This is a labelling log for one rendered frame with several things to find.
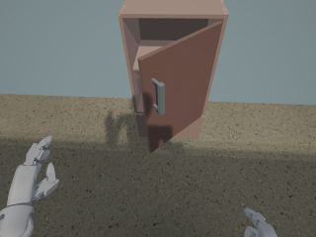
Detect robot left forearm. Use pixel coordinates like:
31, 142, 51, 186
0, 204, 35, 237

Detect handle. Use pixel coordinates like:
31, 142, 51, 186
151, 78, 165, 116

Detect robot right hand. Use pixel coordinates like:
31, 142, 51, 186
244, 207, 277, 237

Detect cupboard door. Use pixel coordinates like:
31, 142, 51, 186
137, 21, 223, 153

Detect robot left hand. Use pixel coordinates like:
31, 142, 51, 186
6, 135, 59, 207

